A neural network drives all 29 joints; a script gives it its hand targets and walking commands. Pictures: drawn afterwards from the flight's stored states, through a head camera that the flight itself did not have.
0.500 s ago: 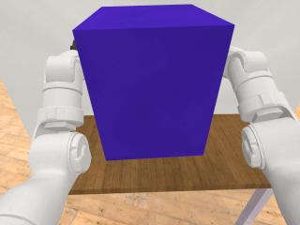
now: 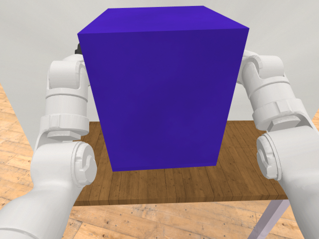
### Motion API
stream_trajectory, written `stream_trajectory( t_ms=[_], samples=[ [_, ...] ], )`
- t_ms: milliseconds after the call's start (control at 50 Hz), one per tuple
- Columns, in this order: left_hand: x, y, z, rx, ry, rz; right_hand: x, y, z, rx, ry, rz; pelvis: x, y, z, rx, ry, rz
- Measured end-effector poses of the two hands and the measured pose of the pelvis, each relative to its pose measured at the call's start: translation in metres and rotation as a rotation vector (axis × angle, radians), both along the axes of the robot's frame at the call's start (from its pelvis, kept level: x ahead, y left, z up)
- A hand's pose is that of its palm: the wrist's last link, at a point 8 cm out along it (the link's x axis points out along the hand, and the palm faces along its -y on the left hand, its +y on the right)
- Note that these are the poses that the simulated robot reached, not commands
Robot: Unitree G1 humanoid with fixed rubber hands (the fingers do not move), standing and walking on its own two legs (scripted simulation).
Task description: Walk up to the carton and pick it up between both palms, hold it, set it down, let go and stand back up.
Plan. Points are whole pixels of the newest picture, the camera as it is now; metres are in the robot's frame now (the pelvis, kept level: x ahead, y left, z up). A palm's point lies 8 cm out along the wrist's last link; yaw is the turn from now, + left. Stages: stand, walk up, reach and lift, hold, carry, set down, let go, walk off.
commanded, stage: hold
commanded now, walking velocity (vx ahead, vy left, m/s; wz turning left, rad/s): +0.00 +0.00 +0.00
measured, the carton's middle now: (160, 84) +0.38 +0.00 +0.28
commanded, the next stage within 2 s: none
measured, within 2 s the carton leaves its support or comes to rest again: neither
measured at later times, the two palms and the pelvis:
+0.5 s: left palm (82, 64) +0.37 +0.17 +0.33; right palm (233, 61) +0.37 -0.17 +0.34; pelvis +0.00 +0.00 +0.00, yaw +0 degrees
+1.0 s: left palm (82, 65) +0.37 +0.17 +0.33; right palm (234, 61) +0.36 -0.17 +0.34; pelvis +0.00 +0.00 +0.00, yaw +0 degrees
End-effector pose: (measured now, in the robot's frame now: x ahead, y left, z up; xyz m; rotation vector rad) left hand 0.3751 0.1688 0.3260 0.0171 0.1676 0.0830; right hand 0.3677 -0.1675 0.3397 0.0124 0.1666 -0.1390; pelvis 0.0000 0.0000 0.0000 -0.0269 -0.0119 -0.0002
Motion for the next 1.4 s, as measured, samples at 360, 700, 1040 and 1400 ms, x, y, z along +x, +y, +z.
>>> stream_trajectory(
  t_ms=[360,700,1040,1400],
  samples=[
    [-0.0018,-0.0008,0.0027,-0.006,0.001,0.003,-0.0017,-0.0009,0.0011,0.000,0.002,0.002,0.0004,-0.0015,0.0001,0.001,-0.003,0.001],
    [-0.0007,0.0022,0.0015,0.004,-0.003,0.002,0.0000,0.0020,0.0000,-0.004,0.000,0.004,0.0007,0.0007,0.0001,-0.001,-0.005,0.006],
    [-0.0036,0.0010,0.0047,0.005,-0.009,0.002,-0.0033,0.0009,0.0035,0.001,-0.005,0.003,0.0001,-0.0001,0.0000,-0.001,0.000,0.004],
    [-0.0028,0.0035,0.0030,-0.003,-0.002,0.007,-0.0010,0.0032,0.0001,-0.009,0.004,0.010,-0.0012,-0.0020,0.0000,-0.001,-0.002,0.010]
  ],
)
